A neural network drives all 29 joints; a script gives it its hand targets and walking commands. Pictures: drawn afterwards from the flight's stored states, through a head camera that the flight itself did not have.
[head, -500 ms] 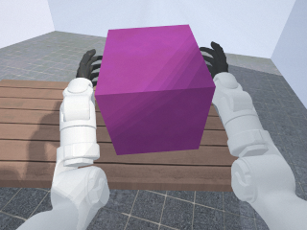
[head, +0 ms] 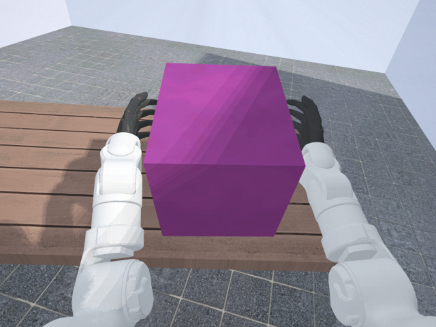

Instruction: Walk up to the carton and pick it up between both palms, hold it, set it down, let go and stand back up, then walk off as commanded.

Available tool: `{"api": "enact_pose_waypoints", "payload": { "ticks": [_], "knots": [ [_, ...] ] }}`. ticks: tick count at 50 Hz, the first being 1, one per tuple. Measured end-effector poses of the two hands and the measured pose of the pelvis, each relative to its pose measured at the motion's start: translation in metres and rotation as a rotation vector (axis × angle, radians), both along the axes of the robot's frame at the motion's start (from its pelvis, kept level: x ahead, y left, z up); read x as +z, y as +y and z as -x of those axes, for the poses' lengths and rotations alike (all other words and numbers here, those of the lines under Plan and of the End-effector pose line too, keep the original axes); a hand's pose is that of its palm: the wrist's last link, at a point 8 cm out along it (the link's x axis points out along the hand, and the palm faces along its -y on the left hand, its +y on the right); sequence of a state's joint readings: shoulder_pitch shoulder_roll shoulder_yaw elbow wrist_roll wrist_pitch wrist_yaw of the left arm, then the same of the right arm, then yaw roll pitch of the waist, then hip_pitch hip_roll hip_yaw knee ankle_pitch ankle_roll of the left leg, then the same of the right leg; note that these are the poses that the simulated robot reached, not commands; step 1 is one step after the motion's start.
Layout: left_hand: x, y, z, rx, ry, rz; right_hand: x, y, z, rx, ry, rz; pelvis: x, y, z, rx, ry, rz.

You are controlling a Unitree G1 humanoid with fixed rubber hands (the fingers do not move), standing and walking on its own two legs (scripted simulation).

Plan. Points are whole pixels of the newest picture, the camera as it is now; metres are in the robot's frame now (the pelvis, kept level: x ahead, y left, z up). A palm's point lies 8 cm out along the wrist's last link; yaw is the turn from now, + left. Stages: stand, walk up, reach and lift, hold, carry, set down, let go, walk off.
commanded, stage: set down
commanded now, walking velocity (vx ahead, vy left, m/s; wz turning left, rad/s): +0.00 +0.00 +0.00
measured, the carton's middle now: (220, 150) +0.42 +0.00 +0.14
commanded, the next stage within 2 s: none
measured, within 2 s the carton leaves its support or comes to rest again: neither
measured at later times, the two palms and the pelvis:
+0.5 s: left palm (139, 140) +0.41 +0.15 +0.17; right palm (306, 149) +0.38 -0.17 +0.18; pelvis +0.01 +0.00 +0.00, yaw +0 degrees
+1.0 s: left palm (147, 148) +0.42 +0.15 +0.14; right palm (306, 159) +0.38 -0.17 +0.15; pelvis +0.01 +0.00 +0.00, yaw +0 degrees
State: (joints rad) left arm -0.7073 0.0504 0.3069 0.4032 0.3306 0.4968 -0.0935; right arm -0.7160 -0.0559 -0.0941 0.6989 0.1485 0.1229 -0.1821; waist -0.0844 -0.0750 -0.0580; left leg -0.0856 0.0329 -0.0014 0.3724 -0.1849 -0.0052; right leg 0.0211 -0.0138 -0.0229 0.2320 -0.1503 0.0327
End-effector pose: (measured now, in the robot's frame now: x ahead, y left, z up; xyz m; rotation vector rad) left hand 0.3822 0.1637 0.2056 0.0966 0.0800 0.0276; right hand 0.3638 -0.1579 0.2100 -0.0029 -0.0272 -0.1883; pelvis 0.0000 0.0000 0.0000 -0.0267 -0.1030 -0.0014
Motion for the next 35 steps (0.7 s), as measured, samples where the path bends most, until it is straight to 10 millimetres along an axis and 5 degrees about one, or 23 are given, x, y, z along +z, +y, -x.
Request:
{"api": "enact_pose_waypoints", "payload": {
  "ticks": [35],
  "knots": [
    [-0.045, -0.012, -0.030, -0.046, 0.065, 0.024, -0.043, -0.010, -0.015, -0.049, 0.059, -0.008, 0.000, 0.000, -0.010, 0.000, 0.014, 0.000]
  ]
}}
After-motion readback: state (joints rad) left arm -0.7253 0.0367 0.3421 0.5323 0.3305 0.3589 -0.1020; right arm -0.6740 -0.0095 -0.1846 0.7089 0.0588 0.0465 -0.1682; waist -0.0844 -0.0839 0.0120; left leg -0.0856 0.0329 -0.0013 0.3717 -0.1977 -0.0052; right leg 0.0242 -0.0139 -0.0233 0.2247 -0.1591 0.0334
